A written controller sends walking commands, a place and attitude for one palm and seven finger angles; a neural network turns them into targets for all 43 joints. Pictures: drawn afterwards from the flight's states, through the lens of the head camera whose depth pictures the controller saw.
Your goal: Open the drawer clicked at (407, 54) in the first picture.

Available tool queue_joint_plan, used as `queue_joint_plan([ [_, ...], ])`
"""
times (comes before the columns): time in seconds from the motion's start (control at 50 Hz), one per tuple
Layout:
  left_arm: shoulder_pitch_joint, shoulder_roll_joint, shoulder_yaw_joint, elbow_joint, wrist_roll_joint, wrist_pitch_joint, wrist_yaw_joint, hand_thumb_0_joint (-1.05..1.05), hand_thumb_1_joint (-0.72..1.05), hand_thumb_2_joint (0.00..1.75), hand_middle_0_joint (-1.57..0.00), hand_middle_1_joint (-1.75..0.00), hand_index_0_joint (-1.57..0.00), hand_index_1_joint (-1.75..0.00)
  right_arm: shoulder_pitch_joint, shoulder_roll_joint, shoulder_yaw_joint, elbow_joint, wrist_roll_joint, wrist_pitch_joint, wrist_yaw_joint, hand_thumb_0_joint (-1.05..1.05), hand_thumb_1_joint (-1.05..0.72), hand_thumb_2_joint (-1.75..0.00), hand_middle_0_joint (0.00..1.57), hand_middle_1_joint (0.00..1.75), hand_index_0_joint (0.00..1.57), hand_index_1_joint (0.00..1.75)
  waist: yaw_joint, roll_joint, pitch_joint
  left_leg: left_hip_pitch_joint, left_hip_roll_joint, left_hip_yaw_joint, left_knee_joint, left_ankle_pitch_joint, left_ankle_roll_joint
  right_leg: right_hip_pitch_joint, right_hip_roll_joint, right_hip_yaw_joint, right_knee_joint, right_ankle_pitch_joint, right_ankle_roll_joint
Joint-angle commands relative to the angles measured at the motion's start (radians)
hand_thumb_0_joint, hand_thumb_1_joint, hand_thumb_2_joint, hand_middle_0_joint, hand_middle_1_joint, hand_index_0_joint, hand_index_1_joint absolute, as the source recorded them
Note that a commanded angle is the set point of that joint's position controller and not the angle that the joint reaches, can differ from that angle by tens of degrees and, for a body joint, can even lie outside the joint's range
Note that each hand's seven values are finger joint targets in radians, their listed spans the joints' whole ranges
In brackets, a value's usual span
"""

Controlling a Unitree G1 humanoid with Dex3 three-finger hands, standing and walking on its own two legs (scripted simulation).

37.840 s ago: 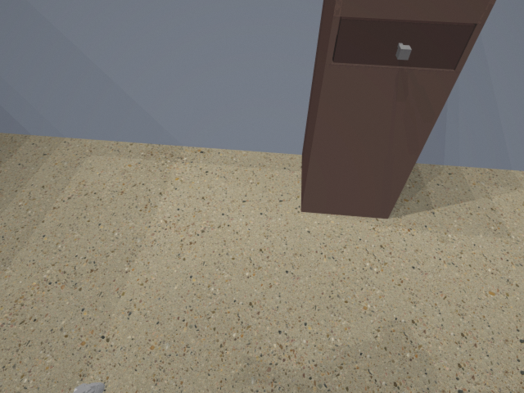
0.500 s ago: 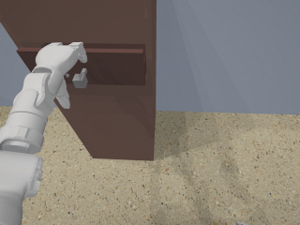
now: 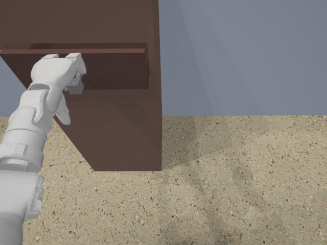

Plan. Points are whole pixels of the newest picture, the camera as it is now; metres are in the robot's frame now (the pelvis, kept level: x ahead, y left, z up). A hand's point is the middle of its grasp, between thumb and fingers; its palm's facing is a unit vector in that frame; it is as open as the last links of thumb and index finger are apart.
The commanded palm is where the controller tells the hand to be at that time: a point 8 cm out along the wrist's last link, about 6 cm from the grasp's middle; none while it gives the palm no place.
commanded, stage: lower the fingers behind the handle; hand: left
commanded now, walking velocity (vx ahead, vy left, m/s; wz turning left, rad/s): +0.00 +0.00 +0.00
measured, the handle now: (76, 81) +0.53 +0.24 +0.09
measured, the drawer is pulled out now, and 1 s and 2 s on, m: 0.04 0.04 0.04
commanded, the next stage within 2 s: close the thumb around the handle in 1.10 s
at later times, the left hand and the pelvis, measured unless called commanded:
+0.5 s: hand (68, 95) +0.48 +0.25 +0.09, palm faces -0.05 -0.03 -1.00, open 13.8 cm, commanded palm +0.46 +0.26 +0.14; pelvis +0.00 +0.01 -0.01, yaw +0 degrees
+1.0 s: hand (72, 98) +0.49 +0.25 +0.07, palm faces -0.05 -0.03 -1.00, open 13.8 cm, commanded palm +0.47 +0.25 +0.13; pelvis +0.00 +0.01 -0.01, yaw -1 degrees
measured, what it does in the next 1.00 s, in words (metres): stands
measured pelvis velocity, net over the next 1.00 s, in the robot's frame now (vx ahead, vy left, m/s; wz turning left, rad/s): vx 0.00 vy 0.01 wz -0.01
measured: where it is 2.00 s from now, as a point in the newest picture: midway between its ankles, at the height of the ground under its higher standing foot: outside the picture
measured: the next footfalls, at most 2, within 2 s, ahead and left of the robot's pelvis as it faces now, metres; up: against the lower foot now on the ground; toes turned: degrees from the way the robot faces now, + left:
none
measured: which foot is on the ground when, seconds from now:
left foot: down 0.00-1.00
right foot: down 0.00-1.00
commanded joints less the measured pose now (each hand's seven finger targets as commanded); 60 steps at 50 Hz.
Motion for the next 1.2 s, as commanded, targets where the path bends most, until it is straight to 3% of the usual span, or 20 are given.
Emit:
queue_joint_plan([
  [0.0,-0.457,0.288,0.09,-0.186,0.004,-0.009,0.04,0.0,-0.5,0.3,-0.3,-1.2,-0.3,-1.2,0.043,-0.152,-0.052,-0.093,-0.002,-0.027,-0.02,0.0,-0.9,-0.9,0.2,0.3,0.2,0.3,0.001,-0.014,-0.345,0.199,-0.044,0.005,-0.019,0.352,0.047,0.143,0.031,-0.004,-0.053,0.351,-0.021],
  [0.04,-0.476,0.256,0.064,-0.182,-0.005,-0.022,0.036,0.0,-0.5,0.3,-0.3,-1.2,-0.3,-1.2,0.051,-0.152,-0.054,-0.091,-0.003,-0.032,-0.022,0.0,-0.9,-0.9,0.2,0.3,0.2,0.3,-0.017,-0.023,-0.338,0.207,-0.044,0.004,-0.014,0.335,0.048,0.123,0.031,-0.003,-0.061,0.329,-0.02],
  [0.08,-0.49,0.293,0.089,-0.161,0.0,-0.031,0.041,0.0,-0.5,0.3,-0.3,-1.2,-0.3,-1.2,0.063,-0.158,-0.055,-0.079,-0.005,-0.037,-0.026,0.0,-0.9,-0.9,0.2,0.3,0.2,0.3,-0.022,-0.02,-0.333,0.204,-0.042,-0.002,-0.009,0.318,0.048,0.096,0.031,-0.002,-0.055,0.31,-0.019],
  [0.16,-0.485,0.263,0.069,-0.151,0.011,-0.041,0.056,0.0,-0.5,0.3,-0.3,-1.2,-0.3,-1.2,0.073,-0.15,-0.057,-0.076,-0.011,-0.042,-0.021,0.0,-0.9,-0.9,0.2,0.3,0.2,0.3,-0.017,0.02,-0.37,0.217,-0.043,-0.001,0.014,0.355,0.044,0.074,0.033,-0.004,-0.035,0.321,-0.022],
  [0.26,-0.448,0.281,0.088,-0.105,0.017,-0.023,0.063,0.0,-0.5,0.3,-0.3,-1.2,-0.3,-1.2,0.087,-0.156,-0.055,-0.079,-0.011,-0.037,-0.016,0.0,-0.9,-0.9,0.2,0.3,0.2,0.3,-0.01,-0.005,-0.374,0.181,-0.043,-0.001,0.028,0.382,0.041,0.081,0.036,-0.008,-0.017,0.353,-0.023],
  [0.34,-0.464,0.247,0.058,-0.094,0.025,-0.014,0.068,0.0,-0.5,0.3,-0.3,-1.2,-0.3,-1.2,0.097,-0.159,-0.056,-0.082,-0.014,-0.036,-0.016,0.0,-0.9,-0.9,0.2,0.3,0.2,0.3,-0.029,-0.015,-0.359,0.178,-0.041,-0.003,0.036,0.364,0.044,0.045,0.039,-0.011,-0.018,0.324,-0.023],
  [0.38,-0.472,0.289,0.089,-0.096,0.025,-0.023,0.071,0.0,-0.5,0.3,-0.3,-1.2,-0.3,-1.2,0.101,-0.161,-0.055,-0.08,-0.014,-0.037,-0.02,0.0,-0.9,-0.9,0.2,0.3,0.2,0.3,-0.023,-0.017,-0.367,0.164,-0.038,-0.006,0.038,0.352,0.044,0.05,0.039,-0.008,-0.009,0.322,-0.022],
  [0.42,-0.461,0.252,0.061,-0.096,0.038,-0.02,0.077,0.0,-0.5,0.3,-0.3,-1.2,-0.3,-1.2,0.105,-0.153,-0.055,-0.084,-0.016,-0.036,-0.016,0.0,-0.9,-0.9,0.2,0.3,0.2,0.3,-0.019,0.028,-0.383,0.178,-0.039,-0.007,0.046,0.378,0.039,0.029,0.042,-0.014,0.003,0.32,-0.026],
  [0.48,-0.442,0.281,0.092,-0.064,0.038,-0.014,0.087,0.0,-0.5,0.3,-0.3,-1.2,-0.3,-1.2,0.115,-0.159,-0.055,-0.08,-0.017,-0.034,-0.015,0.0,-0.9,-0.9,0.2,0.3,0.2,0.3,-0.019,0.004,-0.364,0.155,-0.035,-0.007,0.051,0.367,0.039,0.018,0.043,-0.017,0.007,0.311,-0.025],
  [0.58,-0.46,0.294,0.118,-0.121,0.045,-0.036,0.114,0.0,-0.5,0.3,-0.3,-1.2,-0.3,-1.2,0.132,-0.154,-0.064,-0.079,-0.026,-0.039,-0.015,0.0,-0.9,-0.9,0.2,0.3,0.2,0.3,-0.014,0.042,-0.442,0.193,-0.032,-0.013,0.077,0.434,0.039,0.015,0.048,-0.015,0.028,0.34,-0.026],
  [0.68,-0.424,0.271,0.11,-0.071,0.05,-0.022,0.141,0.0,-0.5,0.3,-0.3,-1.2,-0.3,-1.2,0.145,-0.157,-0.065,-0.063,-0.028,-0.04,-0.01,0.0,-0.9,-0.9,0.2,0.3,0.2,0.3,-0.022,0.026,-0.399,0.162,-0.027,-0.016,0.085,0.425,0.038,-0.024,0.054,-0.025,0.034,0.318,-0.026],
  [0.74,-0.46,0.262,0.096,-0.099,0.053,-0.007,0.149,0.0,-0.5,0.3,-0.3,-1.2,-0.3,-1.2,0.146,-0.158,-0.066,-0.062,-0.03,-0.037,-0.009,0.0,-0.9,-0.9,0.2,0.3,0.2,0.3,-0.033,0.029,-0.433,0.178,-0.027,-0.014,0.089,0.439,0.039,-0.013,0.054,-0.025,0.034,0.33,-0.026],
  [0.76,-0.464,0.295,0.12,-0.107,0.056,-0.004,0.151,0.0,-0.5,0.3,-0.3,-1.2,-0.3,-1.2,0.149,-0.16,-0.066,-0.062,-0.028,-0.036,-0.009,0.0,-0.9,-0.9,0.2,0.3,0.2,0.3,-0.021,0.049,-0.446,0.186,-0.023,-0.021,0.085,0.444,0.035,-0.016,0.054,-0.026,0.039,0.322,-0.026],
  [0.82,-0.454,0.242,0.08,-0.092,0.046,0.015,0.144,0.0,-0.5,0.3,-0.3,-1.2,-0.3,-1.2,0.146,-0.156,-0.064,-0.065,-0.026,-0.034,-0.007,0.0,-0.9,-0.9,0.2,0.3,0.2,0.3,-0.03,0.036,-0.419,0.186,-0.025,-0.018,0.08,0.436,0.037,-0.016,0.056,-0.029,0.029,0.32,-0.025],
  [0.84,-0.47,0.265,0.099,-0.103,0.047,0.013,0.142,0.0,-0.5,0.3,-0.3,-1.2,-0.3,-1.2,0.147,-0.16,-0.065,-0.063,-0.027,-0.033,-0.009,0.0,-0.9,-0.9,0.2,0.3,0.2,0.3,-0.032,0.028,-0.43,0.187,-0.024,-0.017,0.083,0.447,0.038,-0.005,0.055,-0.026,0.029,0.33,-0.026],
  [0.92,-0.464,0.246,0.076,-0.071,0.052,0.02,0.133,0.0,-0.5,0.3,-0.3,-1.2,-0.3,-1.2,0.14,-0.158,-0.06,-0.067,-0.022,-0.035,-0.013,0.0,-0.9,-0.9,0.2,0.3,0.2,0.3,-0.037,0.021,-0.373,0.166,-0.025,-0.021,0.067,0.37,0.038,-0.026,0.055,-0.029,0.018,0.279,-0.027],
  [0.98,-0.47,0.258,0.081,-0.104,0.051,0.004,0.128,0.0,-0.5,0.3,-0.3,-1.2,-0.3,-1.2,0.137,-0.156,-0.061,-0.071,-0.024,-0.039,-0.017,0.0,-0.9,-0.9,0.2,0.3,0.2,0.3,-0.03,0.044,-0.415,0.185,-0.028,-0.017,0.071,0.394,0.04,-0.007,0.052,-0.022,0.021,0.304,-0.026],
  [1.12,-0.45,0.245,0.078,-0.097,0.047,-0.006,0.127,0.0,-0.5,0.3,-0.3,-1.2,-0.3,-1.2,0.132,-0.155,-0.061,-0.07,-0.022,-0.042,-0.017,0.0,-0.9,-0.9,0.2,0.3,0.2,0.3,-0.033,0.024,-0.382,0.168,-0.029,-0.014,0.073,0.38,0.041,-0.012,0.052,-0.021,0.018,0.306,-0.025],
  [1.16,-0.443,0.275,0.104,-0.119,0.047,-0.013,0.13,0.0,-0.5,0.3,-0.3,-1.2,-0.3,-1.2,0.137,-0.156,-0.061,-0.073,-0.025,-0.041,-0.018,0.0,-0.9,-0.9,0.2,0.3,0.2,0.3,-0.021,0.025,-0.436,0.182,-0.031,-0.015,0.08,0.422,0.042,0.019,0.052,-0.017,0.026,0.341,-0.024],
  [1.18,-0.436,0.246,0.082,-0.123,0.044,-0.011,0.129,0.0,-0.5,0.3,-0.3,-1.2,-0.3,-1.2,0.131,-0.154,-0.063,-0.074,-0.025,-0.041,-0.016,0.0,-0.9,-0.9,0.2,0.3,0.2,0.3,-0.026,0.039,-0.425,0.185,-0.032,-0.01,0.081,0.421,0.042,0.012,0.052,-0.017,0.023,0.345,-0.024],
])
